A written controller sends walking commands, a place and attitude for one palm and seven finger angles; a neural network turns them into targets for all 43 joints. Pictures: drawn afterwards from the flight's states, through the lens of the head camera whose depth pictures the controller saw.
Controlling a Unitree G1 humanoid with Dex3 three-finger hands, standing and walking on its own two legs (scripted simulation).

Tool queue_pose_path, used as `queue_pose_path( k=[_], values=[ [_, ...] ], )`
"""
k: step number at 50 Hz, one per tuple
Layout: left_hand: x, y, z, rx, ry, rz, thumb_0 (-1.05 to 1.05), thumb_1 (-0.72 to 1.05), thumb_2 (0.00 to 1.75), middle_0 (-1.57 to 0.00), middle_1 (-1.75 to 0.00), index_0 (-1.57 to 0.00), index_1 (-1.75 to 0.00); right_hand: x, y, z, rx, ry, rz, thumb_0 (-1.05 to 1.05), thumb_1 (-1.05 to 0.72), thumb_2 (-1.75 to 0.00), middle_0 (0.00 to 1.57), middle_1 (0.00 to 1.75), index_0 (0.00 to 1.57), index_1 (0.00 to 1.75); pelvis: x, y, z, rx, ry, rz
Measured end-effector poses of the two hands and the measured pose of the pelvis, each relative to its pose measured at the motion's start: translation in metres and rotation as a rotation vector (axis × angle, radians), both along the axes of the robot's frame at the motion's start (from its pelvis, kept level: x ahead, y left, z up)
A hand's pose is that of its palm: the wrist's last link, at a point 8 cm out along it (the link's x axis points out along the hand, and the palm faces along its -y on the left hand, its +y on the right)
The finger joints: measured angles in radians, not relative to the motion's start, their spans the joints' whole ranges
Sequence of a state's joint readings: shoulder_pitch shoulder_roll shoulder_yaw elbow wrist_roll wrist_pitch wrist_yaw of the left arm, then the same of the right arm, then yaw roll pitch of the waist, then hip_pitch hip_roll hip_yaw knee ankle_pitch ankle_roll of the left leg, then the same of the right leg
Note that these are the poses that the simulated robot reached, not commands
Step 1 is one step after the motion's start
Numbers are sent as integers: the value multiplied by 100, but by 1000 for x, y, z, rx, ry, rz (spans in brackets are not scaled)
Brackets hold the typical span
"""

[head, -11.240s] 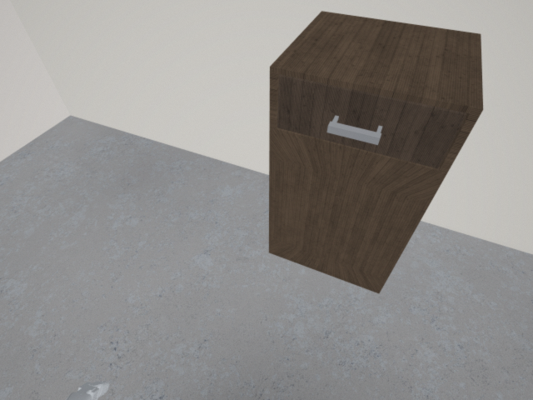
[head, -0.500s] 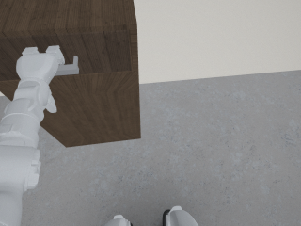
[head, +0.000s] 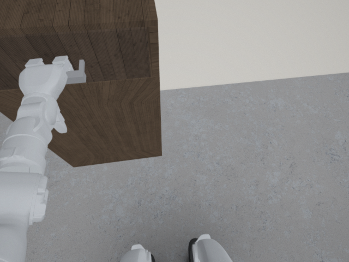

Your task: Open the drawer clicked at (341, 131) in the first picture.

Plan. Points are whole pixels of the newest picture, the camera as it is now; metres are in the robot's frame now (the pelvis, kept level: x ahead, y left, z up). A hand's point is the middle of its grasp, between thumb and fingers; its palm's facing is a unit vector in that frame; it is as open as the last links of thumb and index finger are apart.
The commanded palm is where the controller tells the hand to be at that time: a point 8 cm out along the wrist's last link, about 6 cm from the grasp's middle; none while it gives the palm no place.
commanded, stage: close the thumb around the handle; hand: left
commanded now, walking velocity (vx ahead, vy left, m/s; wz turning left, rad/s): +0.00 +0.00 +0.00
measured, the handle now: (57, 72) +0.56 +0.25 +0.04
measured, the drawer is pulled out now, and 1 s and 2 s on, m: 0.00 0.00 0.12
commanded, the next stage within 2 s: pull the drawer open in 0.80 s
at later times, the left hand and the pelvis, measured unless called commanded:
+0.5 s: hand (58, 96) +0.50 +0.25 +0.02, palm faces -0.08 -0.02 -1.00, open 9.4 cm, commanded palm +0.48 +0.25 +0.07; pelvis +0.01 -0.01 +0.00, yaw +0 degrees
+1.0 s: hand (58, 98) +0.50 +0.25 +0.02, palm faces -0.07 -0.02 -1.00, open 5.8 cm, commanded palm +0.46 +0.24 +0.07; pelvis +0.01 -0.01 +0.01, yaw +0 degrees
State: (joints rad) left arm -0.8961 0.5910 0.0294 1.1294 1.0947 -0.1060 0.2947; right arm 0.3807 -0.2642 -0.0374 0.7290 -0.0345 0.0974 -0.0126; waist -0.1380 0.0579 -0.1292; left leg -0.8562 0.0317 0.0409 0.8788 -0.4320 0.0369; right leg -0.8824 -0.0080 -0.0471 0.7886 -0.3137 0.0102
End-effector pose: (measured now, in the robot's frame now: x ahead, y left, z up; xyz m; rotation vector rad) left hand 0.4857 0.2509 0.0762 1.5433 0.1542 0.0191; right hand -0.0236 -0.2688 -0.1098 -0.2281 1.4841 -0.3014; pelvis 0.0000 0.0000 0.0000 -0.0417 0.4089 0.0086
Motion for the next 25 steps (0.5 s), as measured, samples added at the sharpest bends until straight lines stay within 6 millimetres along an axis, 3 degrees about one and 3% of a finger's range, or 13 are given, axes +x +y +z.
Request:
queue_pose_path(
  k=[12, 19, 25],
  values=[
    [-8, -6, 1, -2, -28, -33, 0, -42, 34, -29, -120, -32, -121, 33, -4, -1, 9, -54, 32, 0, -90, -89, 20, 30, 20, 30, 10, -2, 3, 4, -15, 3],
    [-5, -7, 1, 11, -20, -7, 0, -15, 45, -32, -123, -34, -124, 46, -10, -1, 1, -79, 45, 0, -90, -89, 20, 30, 20, 30, 10, -5, 4, 7, -15, 6],
    [-3, -7, 3, 6, -1, -2, 0, 16, 58, -34, -127, -37, -127, 46, -14, 1, -6, -79, 41, 0, -90, -89, 20, 30, 20, 30, 11, -8, 5, 9, -16, 4]
  ],
)
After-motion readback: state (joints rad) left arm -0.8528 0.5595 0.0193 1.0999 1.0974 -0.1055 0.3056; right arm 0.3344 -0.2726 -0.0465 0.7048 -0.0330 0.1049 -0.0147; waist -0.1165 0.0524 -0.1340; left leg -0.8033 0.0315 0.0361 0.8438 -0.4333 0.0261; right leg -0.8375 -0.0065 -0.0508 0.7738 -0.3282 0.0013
